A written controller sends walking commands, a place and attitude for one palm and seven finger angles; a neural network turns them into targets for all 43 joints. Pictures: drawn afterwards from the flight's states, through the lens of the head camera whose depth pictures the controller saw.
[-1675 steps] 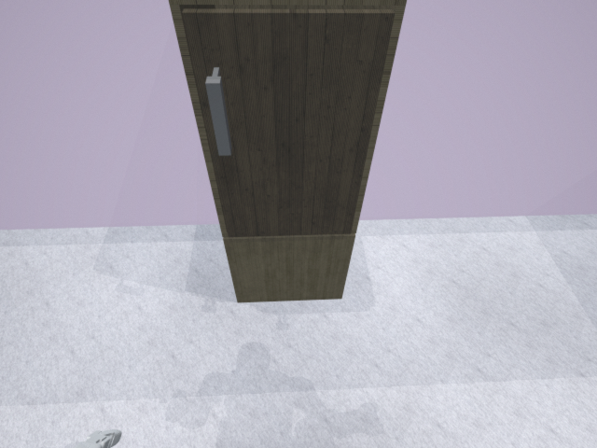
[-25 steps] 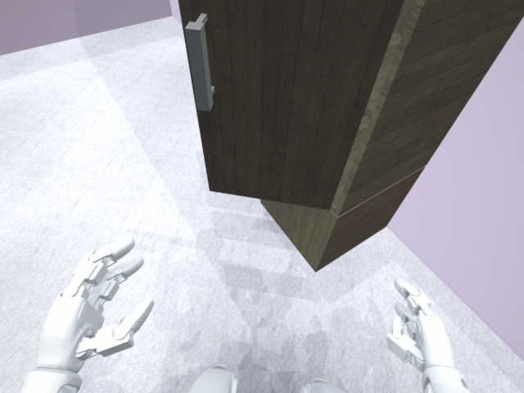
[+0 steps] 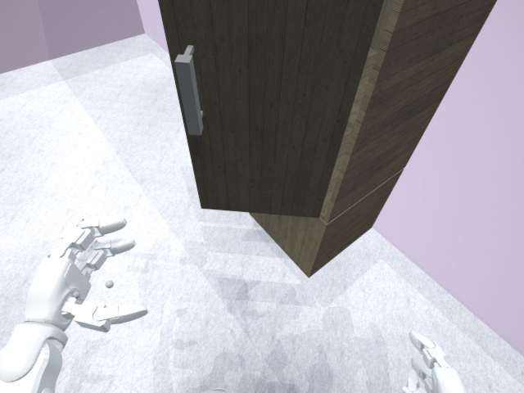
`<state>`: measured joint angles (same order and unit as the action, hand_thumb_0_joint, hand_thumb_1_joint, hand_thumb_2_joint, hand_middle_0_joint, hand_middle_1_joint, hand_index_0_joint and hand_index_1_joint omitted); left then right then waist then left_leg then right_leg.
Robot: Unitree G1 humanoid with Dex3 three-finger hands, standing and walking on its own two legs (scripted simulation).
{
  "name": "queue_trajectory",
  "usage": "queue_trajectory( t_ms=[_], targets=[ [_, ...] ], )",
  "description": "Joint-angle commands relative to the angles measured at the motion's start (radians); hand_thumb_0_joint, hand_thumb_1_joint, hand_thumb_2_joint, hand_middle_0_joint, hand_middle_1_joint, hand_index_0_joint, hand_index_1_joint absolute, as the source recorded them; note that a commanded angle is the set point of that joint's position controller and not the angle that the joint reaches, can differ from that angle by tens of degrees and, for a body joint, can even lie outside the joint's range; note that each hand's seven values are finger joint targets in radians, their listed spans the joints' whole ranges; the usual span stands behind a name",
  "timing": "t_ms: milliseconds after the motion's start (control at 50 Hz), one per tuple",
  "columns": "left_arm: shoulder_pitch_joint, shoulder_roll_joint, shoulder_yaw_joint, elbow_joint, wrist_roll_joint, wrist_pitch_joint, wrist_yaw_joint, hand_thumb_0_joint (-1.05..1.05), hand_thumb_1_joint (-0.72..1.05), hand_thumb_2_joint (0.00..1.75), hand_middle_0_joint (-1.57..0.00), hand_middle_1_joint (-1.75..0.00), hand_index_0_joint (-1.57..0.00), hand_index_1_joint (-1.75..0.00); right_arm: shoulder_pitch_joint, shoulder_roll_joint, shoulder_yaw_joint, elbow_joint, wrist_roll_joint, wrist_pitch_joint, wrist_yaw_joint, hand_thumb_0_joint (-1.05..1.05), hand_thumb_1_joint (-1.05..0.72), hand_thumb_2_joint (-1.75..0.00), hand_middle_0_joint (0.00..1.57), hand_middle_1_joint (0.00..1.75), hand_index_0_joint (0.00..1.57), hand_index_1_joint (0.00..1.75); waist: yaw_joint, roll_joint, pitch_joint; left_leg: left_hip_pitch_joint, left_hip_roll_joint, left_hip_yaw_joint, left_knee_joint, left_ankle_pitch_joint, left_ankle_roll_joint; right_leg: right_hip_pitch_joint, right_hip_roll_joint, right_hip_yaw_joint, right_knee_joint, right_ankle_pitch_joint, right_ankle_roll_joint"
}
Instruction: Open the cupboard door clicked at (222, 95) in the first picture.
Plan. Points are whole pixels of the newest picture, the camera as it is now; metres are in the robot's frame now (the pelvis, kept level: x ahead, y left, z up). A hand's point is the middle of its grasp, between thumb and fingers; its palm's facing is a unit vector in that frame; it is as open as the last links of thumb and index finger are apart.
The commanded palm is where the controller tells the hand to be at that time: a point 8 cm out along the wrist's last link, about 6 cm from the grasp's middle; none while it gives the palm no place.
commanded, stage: raise the hand with hooked fingers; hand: left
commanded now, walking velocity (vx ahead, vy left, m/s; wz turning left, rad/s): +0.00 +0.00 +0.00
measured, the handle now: (192, 92) +0.61 +0.17 +0.12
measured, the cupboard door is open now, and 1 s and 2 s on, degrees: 47 47 47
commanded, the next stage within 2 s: move the hooked fingers beside the handle in 1.04 s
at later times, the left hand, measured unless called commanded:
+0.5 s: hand (61, 225) +0.29 +0.28 +0.13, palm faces +0.02 -1.00 -0.04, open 14.0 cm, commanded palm +0.26 +0.32 +0.14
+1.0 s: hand (76, 214) +0.30 +0.26 +0.14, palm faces +0.01 -1.00 -0.04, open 14.0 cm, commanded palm +0.27 +0.31 +0.14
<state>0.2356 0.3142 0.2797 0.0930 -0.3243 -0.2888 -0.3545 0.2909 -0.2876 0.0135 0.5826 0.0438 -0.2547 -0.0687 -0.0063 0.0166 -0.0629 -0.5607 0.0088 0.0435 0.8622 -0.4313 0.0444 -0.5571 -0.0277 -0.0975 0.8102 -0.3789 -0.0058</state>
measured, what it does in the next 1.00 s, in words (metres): stands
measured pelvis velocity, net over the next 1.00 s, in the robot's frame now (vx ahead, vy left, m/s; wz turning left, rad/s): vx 0.01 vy -0.01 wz -0.01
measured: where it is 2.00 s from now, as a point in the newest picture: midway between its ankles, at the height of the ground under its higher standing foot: outside the picture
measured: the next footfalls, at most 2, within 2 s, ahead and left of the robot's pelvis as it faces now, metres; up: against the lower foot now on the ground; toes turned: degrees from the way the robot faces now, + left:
none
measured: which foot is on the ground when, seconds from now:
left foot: down 0.00-1.00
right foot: down 0.00-1.00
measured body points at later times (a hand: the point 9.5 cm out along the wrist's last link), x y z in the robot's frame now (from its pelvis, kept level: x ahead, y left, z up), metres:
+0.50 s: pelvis +0.01 +0.00 +0.02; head +0.03 +0.01 +0.47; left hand +0.28 +0.33 +0.13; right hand +0.18 -0.22 -0.05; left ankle +0.00 +0.09 -0.70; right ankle +0.02 -0.12 -0.70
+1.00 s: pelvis +0.01 -0.01 +0.03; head +0.03 -0.01 +0.48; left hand +0.30 +0.31 +0.14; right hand +0.17 -0.25 -0.05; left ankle +0.00 +0.09 -0.70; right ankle +0.02 -0.12 -0.70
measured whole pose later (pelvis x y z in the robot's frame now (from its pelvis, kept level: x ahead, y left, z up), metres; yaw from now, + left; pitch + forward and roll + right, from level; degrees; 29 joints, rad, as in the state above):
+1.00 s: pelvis +0.01 -0.01 +0.03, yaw +0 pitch +3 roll -1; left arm -0.10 0.43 0.44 0.36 -0.34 -0.11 -0.50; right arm 0.28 -0.28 0.06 0.59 0.05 -0.21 -0.09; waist 0.02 0.03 -0.03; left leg -0.35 0.01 0.05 0.64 -0.35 0.03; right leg -0.35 -0.01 -0.09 0.60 -0.30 -0.02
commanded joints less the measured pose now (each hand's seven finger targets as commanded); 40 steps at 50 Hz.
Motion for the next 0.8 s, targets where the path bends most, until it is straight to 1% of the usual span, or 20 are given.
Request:
queue_trajectory(
  t_ms=[0, 20, 140, 180, 220, 300, 360, 380, 420, 480, 500, 520, 560, 580, 620, 640, 680, 720, 760, 780],
  targets=[
    [-0.198, 0.207, 0.120, -0.203, -0.025, -0.040, -0.004, 0.00, -0.36, 0.36, -0.29, -1.11, -0.29, -1.11, -0.077, -0.119, -0.034, -0.150, 0.006, -0.064, -0.017, 0.00, -0.90, -0.90, 0.20, 0.30, 0.20, 0.30, 0.017, 0.077, -0.182, 0.149, 0.006, -0.092, -0.199, 0.268, -0.034, 0.131, 0.040, 0.019, -0.119, 0.173, -0.022],
    [-0.209, 0.209, 0.122, -0.189, -0.027, -0.027, -0.010, 0.00, -0.38, 0.35, -0.29, -1.12, -0.29, -1.12, -0.078, -0.119, -0.032, -0.149, 0.006, -0.063, -0.018, 0.00, -0.90, -0.90, 0.20, 0.30, 0.20, 0.30, 0.018, 0.089, -0.176, 0.156, 0.005, -0.090, -0.205, 0.268, -0.035, 0.133, 0.040, 0.020, -0.127, 0.177, -0.022],
    [-0.309, 0.244, 0.146, -0.111, -0.035, 0.046, -0.061, 0.00, -0.50, 0.30, -0.30, -1.20, -0.30, -1.20, -0.084, -0.124, -0.023, -0.145, 0.010, -0.048, -0.026, 0.00, -0.90, -0.90, 0.20, 0.30, 0.20, 0.30, 0.015, 0.058, -0.163, 0.196, 0.007, -0.095, -0.234, 0.314, -0.037, 0.170, 0.045, 0.016, -0.161, 0.233, -0.022],
    [-0.357, 0.270, 0.160, -0.090, -0.037, 0.065, -0.076, 0.00, -0.50, 0.30, -0.30, -1.20, -0.30, -1.20, -0.087, -0.127, -0.016, -0.146, 0.009, -0.043, -0.028, 0.00, -0.90, -0.90, 0.20, 0.30, 0.20, 0.30, 0.022, 0.079, -0.152, 0.210, 0.005, -0.099, -0.243, 0.323, -0.040, 0.182, 0.050, 0.018, -0.168, 0.240, -0.029],
    [-0.397, 0.282, 0.171, -0.085, -0.036, 0.075, -0.086, 0.00, -0.50, 0.30, -0.30, -1.20, -0.30, -1.20, -0.089, -0.124, -0.015, -0.145, 0.011, -0.038, -0.030, 0.00, -0.90, -0.90, 0.20, 0.30, 0.20, 0.30, 0.019, 0.068, -0.173, 0.237, 0.008, -0.101, -0.253, 0.341, -0.039, 0.191, 0.048, 0.017, -0.180, 0.250, -0.027],
    [-0.474, 0.321, 0.194, -0.067, -0.036, 0.092, -0.103, 0.00, -0.50, 0.30, -0.30, -1.20, -0.30, -1.20, -0.091, -0.123, -0.008, -0.139, 0.009, -0.034, -0.033, 0.00, -0.90, -0.90, 0.20, 0.30, 0.20, 0.30, 0.021, 0.092, -0.185, 0.280, 0.009, -0.106, -0.268, 0.386, -0.045, 0.210, 0.049, 0.019, -0.198, 0.278, -0.030],
    [-0.505, 0.334, 0.208, 0.001, -0.039, 0.111, -0.120, 0.00, -0.50, 0.30, -0.30, -1.20, -0.30, -1.20, -0.093, -0.126, -0.006, -0.134, 0.012, -0.028, -0.039, 0.00, -0.90, -0.90, 0.20, 0.30, 0.20, 0.30, 0.018, 0.045, -0.165, 0.269, 0.010, -0.107, -0.285, 0.350, -0.042, 0.213, 0.047, 0.016, -0.215, 0.260, -0.028],
    [-0.519, 0.352, 0.220, 0.026, -0.044, 0.120, -0.131, 0.00, -0.50, 0.30, -0.30, -1.20, -0.30, -1.20, -0.096, -0.128, -0.003, -0.137, 0.011, -0.025, -0.039, 0.00, -0.90, -0.90, 0.20, 0.30, 0.20, 0.30, 0.026, 0.061, -0.152, 0.265, 0.004, -0.103, -0.286, 0.350, -0.041, 0.226, 0.050, 0.023, -0.222, 0.264, -0.033],
    [-0.569, 0.372, 0.227, 0.021, -0.041, 0.126, -0.142, 0.00, -0.50, 0.30, -0.30, -1.20, -0.30, -1.20, -0.098, -0.127, -0.003, -0.137, 0.013, -0.021, -0.043, 0.00, -0.90, -0.90, 0.20, 0.30, 0.20, 0.30, 0.023, 0.085, -0.178, 0.287, 0.003, -0.100, -0.295, 0.350, -0.039, 0.234, 0.045, 0.025, -0.232, 0.264, -0.031],
    [-0.606, 0.404, 0.245, 0.053, -0.043, 0.135, -0.152, 0.00, -0.50, 0.30, -0.30, -1.20, -0.30, -1.20, -0.095, -0.132, -0.001, -0.137, 0.013, -0.019, -0.044, 0.00, -0.90, -0.90, 0.20, 0.30, 0.20, 0.30, 0.027, 0.058, -0.177, 0.290, 0.002, -0.101, -0.302, 0.345, -0.036, 0.254, 0.048, 0.030, -0.246, 0.264, -0.034],
    [-0.624, 0.417, 0.252, 0.052, -0.042, 0.136, -0.157, 0.00, -0.50, 0.30, -0.30, -1.20, -0.30, -1.20, -0.095, -0.131, -0.002, -0.139, 0.015, -0.017, -0.045, 0.00, -0.90, -0.90, 0.20, 0.30, 0.20, 0.30, 0.025, 0.069, -0.191, 0.301, 0.001, -0.098, -0.306, 0.352, -0.034, 0.257, 0.046, 0.032, -0.251, 0.271, -0.033],
    [-0.634, 0.422, 0.256, 0.055, -0.042, 0.135, -0.160, 0.00, -0.50, 0.30, -0.30, -1.20, -0.30, -1.20, -0.095, -0.130, -0.002, -0.136, 0.015, -0.018, -0.046, 0.00, -0.90, -0.90, 0.20, 0.30, 0.20, 0.30, 0.025, 0.086, -0.200, 0.311, 0.001, -0.096, -0.308, 0.360, -0.034, 0.264, 0.044, 0.034, -0.254, 0.278, -0.033],
    [-0.584, 0.371, 0.222, 0.103, -0.043, 0.145, -0.170, 0.00, -0.50, 0.30, -0.30, -1.20, -0.30, -1.20, -0.084, -0.131, -0.006, -0.136, 0.018, -0.018, -0.044, 0.00, -0.90, -0.90, 0.20, 0.30, 0.20, 0.30, 0.023, 0.063, -0.178, 0.310, 0.003, -0.097, -0.310, 0.381, -0.034, 0.246, 0.045, 0.027, -0.254, 0.290, -0.030],
    [-0.576, 0.372, 0.222, 0.110, -0.047, 0.150, -0.176, 0.00, -0.50, 0.30, -0.30, -1.20, -0.30, -1.20, -0.083, -0.133, -0.004, -0.140, 0.015, -0.018, -0.039, 0.00, -0.90, -0.90, 0.20, 0.30, 0.20, 0.30, 0.032, 0.051, -0.173, 0.300, 0.000, -0.094, -0.308, 0.383, -0.034, 0.260, 0.047, 0.030, -0.253, 0.300, -0.033],
    [-0.566, 0.374, 0.224, 0.108, -0.046, 0.154, -0.177, 0.00, -0.50, 0.30, -0.30, -1.20, -0.30, -1.20, -0.084, -0.135, -0.009, -0.141, 0.019, -0.017, -0.035, 0.00, -0.90, -0.90, 0.20, 0.30, 0.20, 0.30, 0.030, 0.055, -0.166, 0.299, 0.000, -0.090, -0.312, 0.377, -0.032, 0.252, 0.044, 0.030, -0.255, 0.298, -0.031],
    [-0.571, 0.388, 0.234, 0.096, -0.043, 0.154, -0.173, 0.00, -0.50, 0.30, -0.30, -1.20, -0.30, -1.20, -0.084, -0.137, -0.011, -0.144, 0.017, -0.016, -0.033, 0.00, -0.90, -0.90, 0.20, 0.30, 0.20, 0.30, 0.035, 0.072, -0.182, 0.301, -0.001, -0.089, -0.314, 0.371, -0.032, 0.253, 0.042, 0.032, -0.256, 0.291, -0.031],
    [-0.572, 0.419, 0.265, 0.063, -0.046, 0.144, -0.161, 0.00, -0.50, 0.30, -0.30, -1.20, -0.30, -1.20, -0.083, -0.137, -0.011, -0.149, 0.012, -0.017, -0.028, 0.00, -0.90, -0.90, 0.20, 0.30, 0.20, 0.30, 0.043, 0.060, -0.187, 0.302, -0.001, -0.085, -0.310, 0.385, -0.031, 0.273, 0.045, 0.037, -0.256, 0.306, -0.034],
    [-0.576, 0.421, 0.277, 0.038, -0.045, 0.130, -0.150, 0.00, -0.50, 0.30, -0.30, -1.20, -0.30, -1.20, -0.080, -0.133, -0.014, -0.149, 0.011, -0.016, -0.028, 0.00, -0.90, -0.90, 0.20, 0.30, 0.20, 0.30, 0.041, 0.071, -0.217, 0.316, -0.001, -0.081, -0.313, 0.406, -0.031, 0.284, 0.043, 0.038, -0.254, 0.325, -0.032],
    [-0.571, 0.404, 0.268, 0.042, -0.043, 0.121, -0.140, 0.00, -0.50, 0.30, -0.30, -1.20, -0.30, -1.20, -0.076, -0.131, -0.016, -0.143, 0.012, -0.016, -0.031, 0.00, -0.90, -0.90, 0.20, 0.30, 0.20, 0.30, 0.034, 0.066, -0.201, 0.313, 0.000, -0.073, -0.310, 0.408, -0.028, 0.276, 0.042, 0.038, -0.256, 0.336, -0.028],
    [-0.582, 0.417, 0.276, 0.049, -0.047, 0.121, -0.141, 0.00, -0.50, 0.30, -0.30, -1.20, -0.30, -1.20, -0.074, -0.133, -0.013, -0.144, 0.008, -0.014, -0.029, 0.00, -0.90, -0.90, 0.20, 0.30, 0.20, 0.30, 0.038, 0.042, -0.193, 0.303, 0.000, -0.072, -0.308, 0.404, -0.027, 0.289, 0.046, 0.043, -0.256, 0.344, -0.030]
  ],
)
